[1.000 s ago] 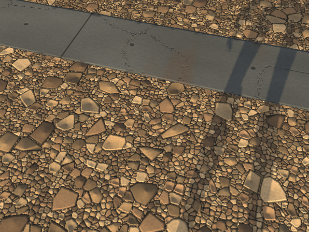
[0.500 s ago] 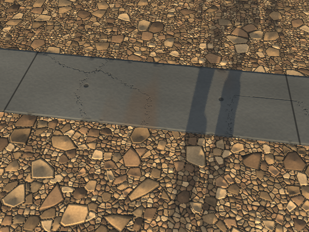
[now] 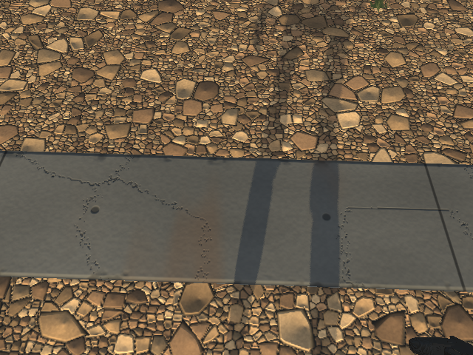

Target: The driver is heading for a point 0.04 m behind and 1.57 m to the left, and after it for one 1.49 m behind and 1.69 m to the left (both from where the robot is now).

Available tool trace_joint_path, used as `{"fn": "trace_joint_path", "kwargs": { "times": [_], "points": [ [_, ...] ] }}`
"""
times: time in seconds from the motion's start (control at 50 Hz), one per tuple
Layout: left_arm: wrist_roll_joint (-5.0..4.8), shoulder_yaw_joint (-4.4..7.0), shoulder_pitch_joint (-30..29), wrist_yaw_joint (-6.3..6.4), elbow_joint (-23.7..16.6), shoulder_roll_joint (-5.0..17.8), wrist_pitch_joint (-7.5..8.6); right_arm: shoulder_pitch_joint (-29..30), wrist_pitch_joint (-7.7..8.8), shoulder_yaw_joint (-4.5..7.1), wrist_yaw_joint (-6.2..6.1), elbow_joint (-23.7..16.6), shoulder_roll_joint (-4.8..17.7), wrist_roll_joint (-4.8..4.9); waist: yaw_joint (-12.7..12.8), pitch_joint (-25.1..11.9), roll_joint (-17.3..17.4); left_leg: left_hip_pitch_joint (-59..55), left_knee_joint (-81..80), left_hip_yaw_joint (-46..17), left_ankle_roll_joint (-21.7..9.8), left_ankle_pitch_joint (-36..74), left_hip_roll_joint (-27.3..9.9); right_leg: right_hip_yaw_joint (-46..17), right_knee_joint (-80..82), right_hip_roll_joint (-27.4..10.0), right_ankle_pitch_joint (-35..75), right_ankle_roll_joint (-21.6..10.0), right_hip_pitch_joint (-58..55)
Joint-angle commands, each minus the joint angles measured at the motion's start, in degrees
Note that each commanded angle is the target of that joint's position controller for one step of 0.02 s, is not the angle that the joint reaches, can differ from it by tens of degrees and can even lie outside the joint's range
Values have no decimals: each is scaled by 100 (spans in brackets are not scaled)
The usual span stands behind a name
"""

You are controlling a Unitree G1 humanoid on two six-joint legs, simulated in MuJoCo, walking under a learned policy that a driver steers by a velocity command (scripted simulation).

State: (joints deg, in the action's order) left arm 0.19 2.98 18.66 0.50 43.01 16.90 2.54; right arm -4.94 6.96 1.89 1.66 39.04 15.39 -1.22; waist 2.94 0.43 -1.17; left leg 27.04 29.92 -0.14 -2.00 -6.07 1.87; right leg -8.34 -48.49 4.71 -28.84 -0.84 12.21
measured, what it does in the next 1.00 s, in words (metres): steps on the spot, turning left: right foot, then left foot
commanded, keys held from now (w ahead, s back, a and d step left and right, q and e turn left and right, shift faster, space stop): q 1.00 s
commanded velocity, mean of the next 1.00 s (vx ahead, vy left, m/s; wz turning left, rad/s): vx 0.07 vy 0.00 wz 0.48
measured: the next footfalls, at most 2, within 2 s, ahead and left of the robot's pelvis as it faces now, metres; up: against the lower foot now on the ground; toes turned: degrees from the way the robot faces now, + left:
right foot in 0.40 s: +0.18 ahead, -0.11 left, +0.00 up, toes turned +17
left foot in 0.82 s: +0.06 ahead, +0.13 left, +0.00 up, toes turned +29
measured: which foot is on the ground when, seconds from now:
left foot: down 0.00-0.40, up 0.42-0.80, down 0.82-1.00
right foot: up 0.00-0.38, down 0.40-0.82, up 0.84-1.00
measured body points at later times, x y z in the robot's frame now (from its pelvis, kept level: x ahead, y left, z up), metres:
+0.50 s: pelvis +0.09 -0.02 +0.01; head +0.12 -0.03 +0.46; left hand +0.17 +0.29 -0.07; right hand +0.30 -0.26 -0.09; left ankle +0.06 +0.10 -0.67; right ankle +0.14 -0.12 -0.72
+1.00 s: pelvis +0.06 +0.03 +0.02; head +0.08 +0.08 +0.46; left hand +0.03 +0.36 -0.10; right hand +0.35 -0.12 -0.06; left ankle +0.03 +0.11 -0.72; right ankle +0.14 -0.11 -0.64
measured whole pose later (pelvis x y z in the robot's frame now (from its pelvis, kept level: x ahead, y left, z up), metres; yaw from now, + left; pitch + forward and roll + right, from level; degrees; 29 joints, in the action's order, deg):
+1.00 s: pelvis +0.06 +0.03 +0.02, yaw +33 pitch +3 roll -2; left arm 0.5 5.6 8.1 2.3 40.7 18.9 -1.0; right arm -11.0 -1.7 3.7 -0.6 34.8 16.8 0.2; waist 0.0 2.5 -2.2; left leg 17.2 27.3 -4.0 -2.9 -12.3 2.4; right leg -1.6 -64.3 -0.7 -23.0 4.2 32.2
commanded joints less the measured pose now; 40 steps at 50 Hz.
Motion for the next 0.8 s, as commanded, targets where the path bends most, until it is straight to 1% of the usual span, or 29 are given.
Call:
{"fn": "trace_joint_path", "kwargs": {
  "times": [0.02,0.04,0.06,0.08,0.1,0.12,0.14,0.16,0.2,0.26,0.28,0.32,0.34,0.36,0.38,0.4,0.42,0.44,0.46,0.48,0.5,0.52,0.56,0.6,0.64,0.68,0.74,0.78,0.8],
  "points": [
    [-36,116,319,-14,-426,792,81,-1227,-130,275,1,-88,871,226,-561,-1496,868,-3752,-565,-3028,-1619,2823,-2131,66,-2675,-323,-454,334,2594],
    [-4,104,-189,3,-541,750,37,-894,-197,212,-15,-180,732,183,-546,-1027,416,-3074,-653,-2519,-1434,2880,-1855,225,-2469,-475,-198,368,2631],
    [50,108,-454,31,-658,682,-4,-698,-245,208,-29,-220,747,161,-449,-705,252,-2471,-747,-2260,-1355,3036,-1684,275,-2098,-596,4,384,2535],
    [61,112,-483,66,-725,601,-46,-622,-287,243,-49,-233,840,132,-313,-617,385,-2054,-852,-2082,-1276,3077,-1480,313,-1728,-655,123,386,2250],
    [41,87,-372,94,-706,478,-86,-532,-336,272,-61,-239,896,105,-193,-593,586,-1756,-927,-1887,-1214,3085,-1292,388,-1306,-615,152,410,1979],
    [28,63,-275,126,-661,380,-112,-494,-375,307,-79,-250,965,80,-138,-658,744,-1572,-961,-1747,-1222,3213,-1192,488,-979,-523,180,457,1764],
    [23,56,-245,159,-633,348,-132,-510,-416,344,-109,-250,1039,78,-123,-761,820,-1496,-968,-1719,-1264,3269,-1176,526,-718,-452,243,506,1630],
    [27,58,-261,183,-614,352,-155,-545,-459,377,-145,-244,1100,103,-127,-881,836,-1455,-968,-1743,-1286,3136,-1181,511,-515,-415,403,538,1519],
    [26,73,-404,204,-602,386,-214,-545,-556,417,-219,-260,1149,176,-159,-1007,797,-1279,-1015,-1811,-1209,2312,-1124,445,-164,-363,862,557,1311],
    [6,85,-798,191,-701,368,-262,-529,-691,431,-293,-300,1117,216,-255,-845,870,-987,-1132,-2068,-1055,654,-981,362,350,-275,1167,527,1131],
    [-2,90,-904,176,-738,368,-246,-539,-727,434,-307,-308,1100,211,-290,-767,928,-967,-1133,-2190,-1028,306,-952,336,544,-248,1171,506,1097],
    [-30,110,-1021,131,-790,393,-165,-576,-791,445,-327,-329,1086,202,-335,-675,1030,-1095,-1028,-2473,-987,145,-943,301,1023,-203,1123,442,1005],
    [-45,124,-990,106,-787,402,-113,-564,-820,448,-337,-348,1078,210,-305,-664,1059,-1179,-922,-2594,-944,248,-925,306,1400,-190,1196,392,872],
    [-55,145,-845,82,-739,403,-62,-489,-851,443,-350,-379,1053,238,-192,-663,1053,-1187,-764,-2643,-845,340,-840,358,2011,-195,1515,321,564],
    [-49,186,-684,70,-679,467,-25,-485,-877,424,-363,-401,977,271,-110,-658,998,-1063,-554,-2598,-669,181,-668,384,2653,-329,1993,220,112],
    [41,268,-539,97,-695,784,-22,-648,-884,353,-364,-434,744,241,-179,-838,531,-585,79,-2308,-383,-789,-392,-200,2834,-1187,2223,-88,-577],
    [203,370,-797,124,-779,1260,-98,-868,-847,296,-351,-545,493,223,-492,-581,-1071,569,1220,-1140,-16,-2454,543,-1496,3029,-2333,3356,-841,-846],
    [309,359,-702,100,-766,1069,-93,-872,-776,424,-335,-559,948,146,-356,-621,-1384,854,2601,-795,263,-3070,371,-2154,3136,-2965,3895,-1493,-529],
    [241,270,-908,115,-849,770,-75,-985,-786,537,-313,-443,1235,174,-417,-556,-902,847,3300,-869,399,-2745,170,-1717,3057,-2748,3874,-1477,-437],
    [157,224,-1161,123,-882,580,-76,-1081,-859,575,-327,-302,1225,208,-504,-430,-610,873,3612,-791,515,-2415,104,-1096,2953,-2333,3735,-1203,-372],
    [79,203,-1291,135,-907,513,-88,-1123,-941,572,-357,-237,1128,199,-513,-371,-534,966,3875,-722,614,-2119,63,-712,2894,-2086,3636,-1026,-398],
    [47,187,-1303,151,-895,507,-104,-1090,-997,534,-350,-256,975,209,-470,-301,-569,1003,4046,-652,703,-1935,39,-439,2884,-1996,3896,-1020,-351],
    [81,215,-1166,181,-835,571,-162,-809,-1019,457,-317,-428,743,255,-341,-247,-699,990,3683,-351,806,-1648,-37,7,2955,-1821,3989,-1057,-406],
    [92,264,-956,222,-762,657,-225,-477,-1005,400,-280,-617,626,264,-145,-356,-833,991,3104,-235,863,-1589,-175,110,2943,-1938,4021,-1158,-765],
    [71,324,-944,226,-732,799,-267,-354,-993,352,-211,-725,550,241,-83,-488,-901,598,2487,-103,827,-1635,-302,273,2898,-2038,4011,-1185,-796],
    [33,386,-996,190,-715,950,-283,-316,-993,343,-152,-794,564,232,-67,-550,-974,97,1943,90,727,-1635,-332,420,2885,-2134,4048,-1190,-637],
    [-71,430,-995,126,-646,1039,-263,-379,-1037,401,-82,-844,682,241,-104,-533,-1032,-337,1146,281,511,-1493,-279,484,2725,-2274,3881,-1106,-627],
    [-186,439,-1120,117,-605,1037,-249,-685,-1049,442,-41,-761,660,240,-344,-534,-947,-983,18,457,224,-746,-146,700,2323,-2203,3614,-822,-440],
    [-199,403,-923,108,-502,875,-231,-910,-1043,500,-69,-675,756,222,-405,-579,-713,-1607,-537,375,38,-204,-30,950,1891,-2016,3176,-506,-96]
  ]
}}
